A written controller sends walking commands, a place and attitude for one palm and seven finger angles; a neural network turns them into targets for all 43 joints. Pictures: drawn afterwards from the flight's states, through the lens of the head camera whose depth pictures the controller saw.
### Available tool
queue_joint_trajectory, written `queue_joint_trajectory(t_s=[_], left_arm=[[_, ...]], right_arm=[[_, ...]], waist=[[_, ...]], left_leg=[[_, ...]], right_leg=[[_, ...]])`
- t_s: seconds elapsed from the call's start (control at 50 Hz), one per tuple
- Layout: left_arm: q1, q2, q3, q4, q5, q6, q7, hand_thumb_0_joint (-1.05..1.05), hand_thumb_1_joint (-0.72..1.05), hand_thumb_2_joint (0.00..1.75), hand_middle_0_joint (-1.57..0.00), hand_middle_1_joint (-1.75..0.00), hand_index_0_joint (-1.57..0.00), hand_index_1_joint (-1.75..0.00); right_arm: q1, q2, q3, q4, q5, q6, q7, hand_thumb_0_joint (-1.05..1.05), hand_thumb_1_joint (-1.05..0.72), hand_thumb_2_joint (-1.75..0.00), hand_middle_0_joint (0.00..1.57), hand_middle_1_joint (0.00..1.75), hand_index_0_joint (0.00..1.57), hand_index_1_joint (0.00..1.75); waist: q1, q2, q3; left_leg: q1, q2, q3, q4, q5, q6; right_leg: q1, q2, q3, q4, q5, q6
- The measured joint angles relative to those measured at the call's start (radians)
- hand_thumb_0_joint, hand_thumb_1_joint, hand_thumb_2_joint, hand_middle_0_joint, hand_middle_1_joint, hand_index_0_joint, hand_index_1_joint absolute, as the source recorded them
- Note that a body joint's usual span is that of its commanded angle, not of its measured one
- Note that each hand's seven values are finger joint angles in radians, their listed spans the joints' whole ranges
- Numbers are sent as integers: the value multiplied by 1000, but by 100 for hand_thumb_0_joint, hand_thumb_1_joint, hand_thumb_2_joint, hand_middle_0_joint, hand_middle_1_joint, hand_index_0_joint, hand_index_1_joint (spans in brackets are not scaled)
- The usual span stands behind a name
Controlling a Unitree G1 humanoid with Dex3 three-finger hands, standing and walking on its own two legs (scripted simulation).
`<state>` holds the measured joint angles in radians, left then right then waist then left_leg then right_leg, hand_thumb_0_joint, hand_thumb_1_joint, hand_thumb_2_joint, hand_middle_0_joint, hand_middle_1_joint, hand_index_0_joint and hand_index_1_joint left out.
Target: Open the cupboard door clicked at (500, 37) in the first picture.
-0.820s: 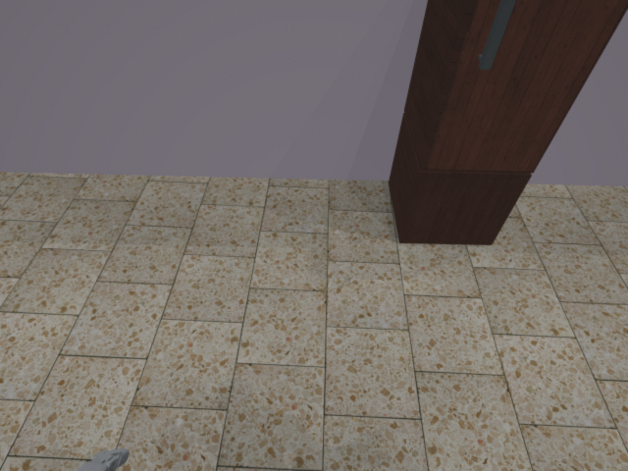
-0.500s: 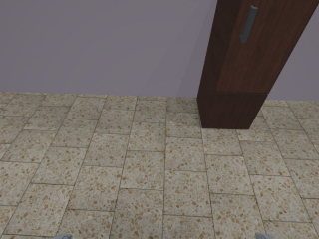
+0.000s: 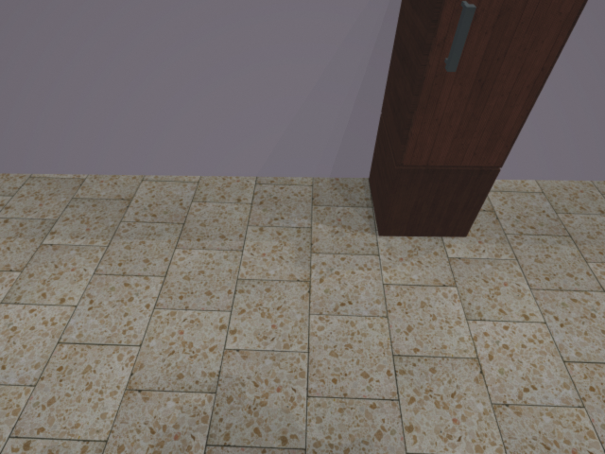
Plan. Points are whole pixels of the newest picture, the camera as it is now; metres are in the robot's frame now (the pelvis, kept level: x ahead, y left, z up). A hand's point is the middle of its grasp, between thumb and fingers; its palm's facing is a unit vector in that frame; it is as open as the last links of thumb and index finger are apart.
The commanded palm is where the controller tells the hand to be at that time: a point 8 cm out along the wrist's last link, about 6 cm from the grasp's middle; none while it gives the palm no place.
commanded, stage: stand and wait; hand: left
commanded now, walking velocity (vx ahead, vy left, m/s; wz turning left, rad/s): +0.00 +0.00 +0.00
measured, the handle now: (457, 36) +1.12 -0.37 +0.10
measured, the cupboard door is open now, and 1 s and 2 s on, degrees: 0 0 0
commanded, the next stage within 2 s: look at it before walking up in 0.12 s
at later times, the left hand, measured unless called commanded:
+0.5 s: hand out of the picture +0.07 +0.24 -0.16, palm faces -0.04 -0.94 -0.33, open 7.4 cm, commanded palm none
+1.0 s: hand out of the picture +0.08 +0.24 -0.16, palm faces -0.05 -0.94 -0.33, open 7.4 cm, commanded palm none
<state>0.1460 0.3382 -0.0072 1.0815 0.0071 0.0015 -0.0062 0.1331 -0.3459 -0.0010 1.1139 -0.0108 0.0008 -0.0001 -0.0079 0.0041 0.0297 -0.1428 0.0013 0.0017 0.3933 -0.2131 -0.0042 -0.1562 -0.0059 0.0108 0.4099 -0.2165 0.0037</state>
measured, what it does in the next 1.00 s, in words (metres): stands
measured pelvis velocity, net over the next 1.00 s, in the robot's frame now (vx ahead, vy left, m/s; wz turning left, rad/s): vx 0.01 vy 0.00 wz -0.06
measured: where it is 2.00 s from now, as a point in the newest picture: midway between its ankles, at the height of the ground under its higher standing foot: outside the picture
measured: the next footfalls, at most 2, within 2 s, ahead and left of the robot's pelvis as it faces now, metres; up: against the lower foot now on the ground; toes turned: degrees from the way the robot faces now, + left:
left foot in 1.80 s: +0.05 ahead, +0.12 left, +0.00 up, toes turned -29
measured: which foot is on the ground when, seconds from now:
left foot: down 0.00-1.00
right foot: down 0.00-1.00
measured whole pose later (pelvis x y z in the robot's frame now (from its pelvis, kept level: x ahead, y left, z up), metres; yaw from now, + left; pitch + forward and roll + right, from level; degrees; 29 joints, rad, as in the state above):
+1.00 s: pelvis +0.01 +0.00 +0.00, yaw -3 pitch -1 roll +0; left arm 0.16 0.32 0.01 1.05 0.01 0.03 0.00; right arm 0.10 -0.31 -0.01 1.07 -0.01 0.01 -0.02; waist 0.01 0.00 0.04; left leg -0.16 0.02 0.05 0.43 -0.25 -0.01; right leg -0.20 0.01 0.06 0.46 -0.24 0.00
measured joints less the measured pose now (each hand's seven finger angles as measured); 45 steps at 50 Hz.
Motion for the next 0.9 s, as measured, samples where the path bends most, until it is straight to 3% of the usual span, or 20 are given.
queue_joint_trajectory(t_s=[0.9], left_arm=[[-10,0,5,3,3,0,2,1,90,90,-21,-30,-20,-30]], right_arm=[[-37,4,-1,-3,1,-7,-5,0,-90,-90,20,30,20,30]], waist=[[12,-1,3]], left_leg=[[14,4,11,-27,2,-1]], right_leg=[[8,4,11,-23,4,0]])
